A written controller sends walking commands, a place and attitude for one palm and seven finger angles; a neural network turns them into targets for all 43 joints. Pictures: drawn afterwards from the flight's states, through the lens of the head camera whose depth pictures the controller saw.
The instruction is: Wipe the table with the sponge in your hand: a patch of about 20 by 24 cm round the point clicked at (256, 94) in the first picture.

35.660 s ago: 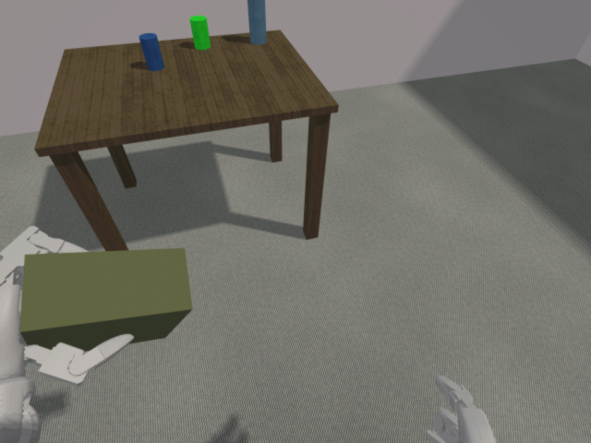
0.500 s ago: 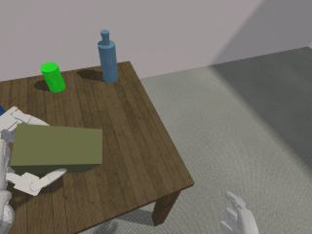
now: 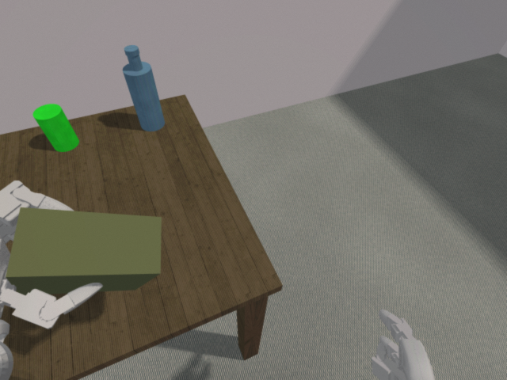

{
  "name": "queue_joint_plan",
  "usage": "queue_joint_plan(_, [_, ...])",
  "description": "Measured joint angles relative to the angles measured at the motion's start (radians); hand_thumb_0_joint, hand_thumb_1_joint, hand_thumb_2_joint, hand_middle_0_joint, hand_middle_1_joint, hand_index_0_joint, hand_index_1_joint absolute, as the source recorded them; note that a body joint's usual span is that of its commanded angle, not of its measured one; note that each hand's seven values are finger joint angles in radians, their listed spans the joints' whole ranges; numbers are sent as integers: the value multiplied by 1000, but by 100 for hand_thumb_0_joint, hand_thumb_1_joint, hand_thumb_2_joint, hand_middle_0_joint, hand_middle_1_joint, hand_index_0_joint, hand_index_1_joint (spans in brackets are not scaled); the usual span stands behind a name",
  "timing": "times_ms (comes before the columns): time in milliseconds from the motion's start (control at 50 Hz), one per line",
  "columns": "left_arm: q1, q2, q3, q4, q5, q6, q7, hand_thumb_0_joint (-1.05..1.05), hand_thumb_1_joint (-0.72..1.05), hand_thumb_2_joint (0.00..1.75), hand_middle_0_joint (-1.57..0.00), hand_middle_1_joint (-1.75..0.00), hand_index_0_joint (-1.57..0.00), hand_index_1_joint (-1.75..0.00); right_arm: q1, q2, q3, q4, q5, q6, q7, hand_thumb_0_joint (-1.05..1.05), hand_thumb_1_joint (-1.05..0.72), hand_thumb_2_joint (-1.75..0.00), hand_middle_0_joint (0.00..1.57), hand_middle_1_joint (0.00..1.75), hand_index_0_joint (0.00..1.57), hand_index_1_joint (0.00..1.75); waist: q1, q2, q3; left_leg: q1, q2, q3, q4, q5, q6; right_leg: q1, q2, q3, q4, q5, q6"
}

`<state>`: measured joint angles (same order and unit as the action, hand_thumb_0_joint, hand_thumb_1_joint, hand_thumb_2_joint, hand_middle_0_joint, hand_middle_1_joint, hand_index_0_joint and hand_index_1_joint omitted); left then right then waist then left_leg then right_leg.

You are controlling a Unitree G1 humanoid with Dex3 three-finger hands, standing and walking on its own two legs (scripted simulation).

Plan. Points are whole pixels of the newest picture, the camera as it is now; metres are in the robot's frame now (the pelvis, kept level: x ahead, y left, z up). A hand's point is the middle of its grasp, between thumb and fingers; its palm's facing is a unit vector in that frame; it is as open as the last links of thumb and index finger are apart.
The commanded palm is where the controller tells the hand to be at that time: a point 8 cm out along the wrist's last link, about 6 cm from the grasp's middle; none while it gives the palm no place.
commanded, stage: shuffle to correct the standing spot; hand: left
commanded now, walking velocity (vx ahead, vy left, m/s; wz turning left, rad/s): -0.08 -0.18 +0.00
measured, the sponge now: (110, 257) +0.23 +0.20 +0.13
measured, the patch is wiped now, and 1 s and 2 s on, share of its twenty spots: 0.00 0.00 0.00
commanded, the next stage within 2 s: none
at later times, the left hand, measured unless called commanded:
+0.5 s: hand (68, 250) +0.22 +0.23 +0.17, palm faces +0.28 -0.83 -0.49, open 10.6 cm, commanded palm +0.16 +0.27 +0.18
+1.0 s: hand (57, 254) +0.22 +0.24 +0.16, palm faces +0.32 -0.86 -0.39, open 10.6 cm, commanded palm +0.16 +0.29 +0.18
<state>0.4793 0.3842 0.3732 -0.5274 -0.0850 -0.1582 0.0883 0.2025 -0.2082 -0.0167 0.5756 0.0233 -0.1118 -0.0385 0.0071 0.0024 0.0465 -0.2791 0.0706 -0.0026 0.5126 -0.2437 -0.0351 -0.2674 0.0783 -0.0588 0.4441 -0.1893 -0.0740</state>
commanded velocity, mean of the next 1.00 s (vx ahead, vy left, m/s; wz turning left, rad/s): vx -0.17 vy -0.18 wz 0.00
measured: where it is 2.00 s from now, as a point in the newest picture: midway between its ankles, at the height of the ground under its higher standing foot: outside the picture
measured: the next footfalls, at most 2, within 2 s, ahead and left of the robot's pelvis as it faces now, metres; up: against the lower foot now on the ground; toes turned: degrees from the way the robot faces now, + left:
none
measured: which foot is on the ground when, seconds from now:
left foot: down 0.00-1.00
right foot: down 0.00-1.00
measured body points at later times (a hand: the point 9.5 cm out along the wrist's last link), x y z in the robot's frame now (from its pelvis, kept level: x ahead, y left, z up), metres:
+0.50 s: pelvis +0.00 -0.01 +0.00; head +0.05 +0.00 +0.44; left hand +0.20 +0.27 +0.19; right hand +0.17 -0.25 -0.09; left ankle +0.02 +0.15 -0.74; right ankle +0.03 -0.07 -0.74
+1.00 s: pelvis +0.00 +0.00 +0.00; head +0.03 +0.02 +0.44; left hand +0.20 +0.28 +0.18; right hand +0.17 -0.22 -0.08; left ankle +0.02 +0.15 -0.74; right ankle +0.03 -0.07 -0.74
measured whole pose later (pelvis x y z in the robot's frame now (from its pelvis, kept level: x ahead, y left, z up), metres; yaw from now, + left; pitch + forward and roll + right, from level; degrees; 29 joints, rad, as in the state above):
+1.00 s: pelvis +0.00 +0.00 +0.00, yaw +0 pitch +2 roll -1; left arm 0.50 0.39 0.36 -0.57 -0.08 -0.15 0.10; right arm 0.22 -0.19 0.00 0.58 0.02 -0.10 -0.03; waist -0.01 -0.02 0.03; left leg -0.33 0.07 -0.02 0.58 -0.28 -0.03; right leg -0.31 0.08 -0.07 0.49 -0.22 -0.07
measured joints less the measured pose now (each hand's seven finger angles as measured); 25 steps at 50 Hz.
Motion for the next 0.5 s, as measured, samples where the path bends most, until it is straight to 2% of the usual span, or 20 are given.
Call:
queue_joint_plan(140, [10, -10, -20, 4, -3, 19, 10, -1, -54, 103, -69, -130, -70, -130, 17, -19, -10, 13, 3, 12, -8, 1, -90, -90, 20, 30, 20, 30, -16, -2, -25, -15, 12, -15, 15, -17, 28, -6, 19, -8, -4, -2, -18])
queue_joint_plan(320, [10, 33, 9, -25, -2, 4, 9, -1, -54, 103, -69, -130, -70, -130, 11, -6, -5, 5, -2, 16, -15, 1, -90, -90, 20, 30, 20, 30, -19, -14, -6, -1, 20, -10, -19, 3, -28, -7, 23, -3, -9, -2, -13])
queue_joint_plan(400, [11, 49, 30, -35, -3, -12, 0, -1, -54, 103, -69, -130, -70, -130, -11, -1, -6, -10, -5, 15, -12, 1, -90, -90, 20, 30, 20, 30, -16, -4, 16, -20, 20, -9, -2, 2, -27, -24, 23, -2, 0, 1, -18])
queue_joint_plan(500, [29, 53, 36, -42, 5, -39, -7, -1, -54, 103, -69, -130, -70, -130, -33, 4, -5, -11, -7, 14, -11, 1, -90, -90, 20, 30, 20, 30, -15, -2, 29, -52, 10, -10, 19, 2, -3, -50, 13, -5, 13, 5, -13])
